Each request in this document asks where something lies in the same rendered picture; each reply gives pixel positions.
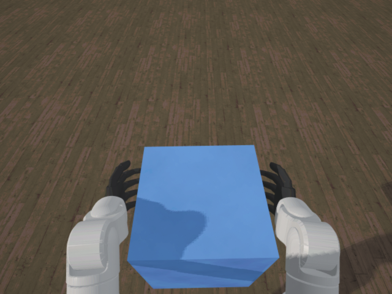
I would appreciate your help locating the left robot hand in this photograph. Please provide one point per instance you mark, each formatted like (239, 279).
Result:
(117, 184)

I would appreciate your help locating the left robot forearm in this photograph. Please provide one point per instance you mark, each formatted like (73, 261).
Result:
(92, 262)

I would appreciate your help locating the right robot forearm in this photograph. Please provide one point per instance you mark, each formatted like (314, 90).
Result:
(312, 249)

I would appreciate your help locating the carton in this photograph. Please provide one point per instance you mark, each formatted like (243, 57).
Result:
(201, 218)

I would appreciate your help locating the right robot hand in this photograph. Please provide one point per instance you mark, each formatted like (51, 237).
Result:
(282, 189)

